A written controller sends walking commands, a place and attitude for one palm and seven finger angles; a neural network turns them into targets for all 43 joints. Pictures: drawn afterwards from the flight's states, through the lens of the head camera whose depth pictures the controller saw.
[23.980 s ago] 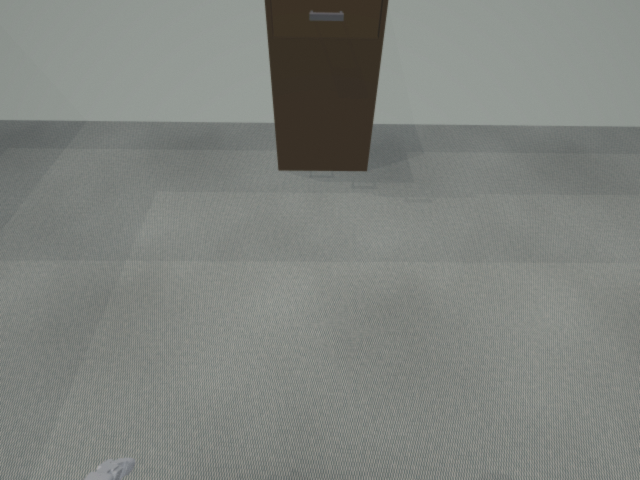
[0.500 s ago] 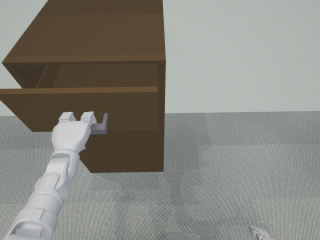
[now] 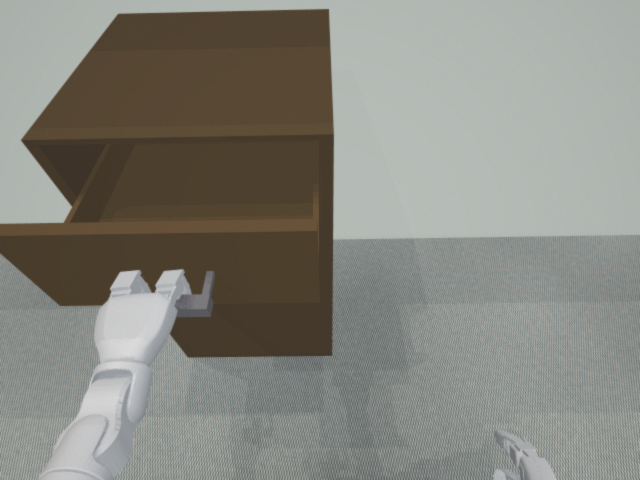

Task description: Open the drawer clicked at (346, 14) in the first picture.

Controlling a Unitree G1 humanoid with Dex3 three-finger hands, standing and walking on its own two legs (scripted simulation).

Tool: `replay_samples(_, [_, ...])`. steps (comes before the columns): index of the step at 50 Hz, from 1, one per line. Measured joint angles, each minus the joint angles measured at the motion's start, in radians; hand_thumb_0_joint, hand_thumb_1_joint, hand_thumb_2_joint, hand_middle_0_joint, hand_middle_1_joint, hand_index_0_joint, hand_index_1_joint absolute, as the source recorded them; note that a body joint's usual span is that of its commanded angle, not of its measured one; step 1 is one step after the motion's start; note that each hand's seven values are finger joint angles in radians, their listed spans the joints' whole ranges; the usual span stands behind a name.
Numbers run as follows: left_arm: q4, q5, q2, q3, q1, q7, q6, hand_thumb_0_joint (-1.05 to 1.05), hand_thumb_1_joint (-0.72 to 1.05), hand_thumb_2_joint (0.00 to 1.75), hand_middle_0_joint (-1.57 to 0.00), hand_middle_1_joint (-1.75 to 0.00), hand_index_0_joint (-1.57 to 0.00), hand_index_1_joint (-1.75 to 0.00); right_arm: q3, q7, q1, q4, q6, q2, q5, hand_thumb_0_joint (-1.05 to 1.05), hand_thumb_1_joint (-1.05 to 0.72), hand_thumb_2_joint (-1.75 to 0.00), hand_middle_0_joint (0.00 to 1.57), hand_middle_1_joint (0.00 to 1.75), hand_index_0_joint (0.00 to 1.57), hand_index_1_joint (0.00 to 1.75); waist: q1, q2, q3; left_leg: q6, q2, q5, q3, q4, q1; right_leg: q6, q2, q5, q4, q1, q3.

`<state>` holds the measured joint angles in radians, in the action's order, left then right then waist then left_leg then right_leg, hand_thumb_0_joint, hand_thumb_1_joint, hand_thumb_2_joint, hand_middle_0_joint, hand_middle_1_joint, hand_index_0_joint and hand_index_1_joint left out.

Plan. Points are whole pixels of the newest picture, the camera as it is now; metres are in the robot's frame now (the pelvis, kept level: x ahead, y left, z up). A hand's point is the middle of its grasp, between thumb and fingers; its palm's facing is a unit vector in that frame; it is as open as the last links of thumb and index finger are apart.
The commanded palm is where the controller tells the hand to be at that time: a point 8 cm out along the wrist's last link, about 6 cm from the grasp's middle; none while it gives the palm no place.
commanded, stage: pull the drawer open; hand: left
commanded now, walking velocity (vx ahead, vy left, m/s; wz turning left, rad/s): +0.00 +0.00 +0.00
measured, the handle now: (166, 292) +0.36 +0.23 +0.02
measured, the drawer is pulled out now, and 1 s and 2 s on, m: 0.17 0.28 0.30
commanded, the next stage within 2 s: open the thumb to release the handle in 1.42 s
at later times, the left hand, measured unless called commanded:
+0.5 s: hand (149, 370) +0.26 +0.23 -0.01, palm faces -0.02 -0.07 -1.00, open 5.6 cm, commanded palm +0.21 +0.24 +0.05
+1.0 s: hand (134, 424) +0.19 +0.23 -0.01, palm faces -0.02 -0.07 -1.00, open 5.6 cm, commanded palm +0.15 +0.24 +0.05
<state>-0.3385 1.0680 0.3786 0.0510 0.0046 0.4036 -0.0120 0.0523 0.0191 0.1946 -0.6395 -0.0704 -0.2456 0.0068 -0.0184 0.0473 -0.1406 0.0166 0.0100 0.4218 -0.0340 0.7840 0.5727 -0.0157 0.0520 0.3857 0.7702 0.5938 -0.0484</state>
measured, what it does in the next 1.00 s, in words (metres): stands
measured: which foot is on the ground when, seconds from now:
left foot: down 0.00-1.00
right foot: down 0.00-1.00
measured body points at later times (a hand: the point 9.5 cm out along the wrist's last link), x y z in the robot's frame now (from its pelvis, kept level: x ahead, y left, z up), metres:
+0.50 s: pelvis +0.00 -0.01 +0.00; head +0.03 -0.03 +0.45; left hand +0.25 +0.23 +0.05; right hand +0.18 -0.24 -0.11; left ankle -0.03 +0.11 -0.71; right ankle -0.01 -0.11 -0.71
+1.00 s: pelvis +0.00 -0.01 -0.01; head +0.04 -0.03 +0.44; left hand +0.19 +0.23 +0.05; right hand +0.21 -0.24 -0.10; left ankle -0.03 +0.11 -0.71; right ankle -0.01 -0.11 -0.71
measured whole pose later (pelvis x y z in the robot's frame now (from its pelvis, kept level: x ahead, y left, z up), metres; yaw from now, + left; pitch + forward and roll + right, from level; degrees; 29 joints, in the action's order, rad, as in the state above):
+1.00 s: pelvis +0.00 -0.01 -0.01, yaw +0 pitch +10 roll +1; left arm 0.04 1.05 0.38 0.02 0.47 0.44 -0.05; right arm 0.02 -0.01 0.10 -0.60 -0.05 -0.22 0.03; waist 0.03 0.04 -0.13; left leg 0.00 0.01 0.46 -0.04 0.83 0.55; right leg -0.03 0.06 0.43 0.85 0.59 -0.05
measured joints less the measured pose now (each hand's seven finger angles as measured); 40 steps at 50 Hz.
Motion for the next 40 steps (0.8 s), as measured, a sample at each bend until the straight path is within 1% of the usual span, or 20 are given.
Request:
replay_samples(8, [0.044,0.008,-0.008,0.028,0.045,-0.002,0.015,0.02,0.72,0.81,-0.29,-1.34,-0.41,-1.35,-0.014,0.004,-0.049,0.009,0.004,0.009,0.004,0.01,-0.91,-0.9,0.2,0.3,0.2,0.3,0.022,0.001,0.011,-0.003,-0.005,0.0,0.01,0.003,-0.019,-0.003,-0.005,0.006,0.008,-0.021,0.01])
replay_samples(16, [0.066,0.006,-0.015,0.03,0.063,-0.018,0.02,0.03,0.72,0.81,-0.29,-1.33,-0.41,-1.35,-0.028,0.007,-0.068,0.016,0.011,0.021,0.008,0.01,-0.91,-0.9,0.2,0.3,0.2,0.3,0.036,0.0,0.019,-0.008,-0.007,-0.004,0.014,0.001,-0.03,-0.009,-0.006,0.009,0.015,-0.028,0.014])
replay_samples(22, [0.104,0.001,-0.01,0.01,0.109,-0.026,0.007,0.03,0.72,0.8,-0.28,-1.33,-0.41,-1.35,-0.034,0.007,-0.063,0.014,0.012,0.024,0.01,0.01,-0.91,-0.9,0.2,0.3,0.2,0.3,0.037,-0.006,0.019,-0.013,-0.003,-0.001,0.011,-0.001,-0.036,-0.013,-0.002,0.012,0.018,-0.031,0.012])
replay_samples(30, [0.214,-0.012,-0.004,-0.021,0.247,-0.011,-0.004,0.04,0.73,0.78,-0.28,-1.34,-0.41,-1.35,-0.027,-0.005,-0.054,0.022,0.016,0.014,0.012,0.01,-0.91,-0.9,0.2,0.3,0.2,0.3,0.027,-0.01,0.013,-0.016,0.005,0.011,0.001,0.003,-0.04,-0.016,0.006,0.021,0.027,-0.028,0.001])
replay_samples(35, [0.267,-0.007,-0.004,-0.022,0.312,0.011,-0.012,0.04,0.73,0.79,-0.28,-1.34,-0.41,-1.35,-0.02,-0.008,-0.06,0.021,0.016,0.005,0.017,0.01,-0.91,-0.9,0.2,0.3,0.2,0.3,0.035,-0.009,0.016,-0.016,0.004,0.02,0.0,0.017,-0.033,-0.017,0.006,0.031,0.042,-0.02,0.001])
replay_samples(40, [0.302,-0.004,-0.002,-0.022,0.359,0.027,-0.02,0.03,0.72,0.8,-0.29,-1.34,-0.42,-1.35,-0.02,-0.01,-0.076,0.02,0.016,0.008,0.02,0.01,-0.91,-0.9,0.2,0.3,0.2,0.3,0.042,-0.009,0.016,-0.016,0.003,0.026,0.0,0.029,-0.025,-0.017,0.005,0.039,0.057,-0.01,0.001])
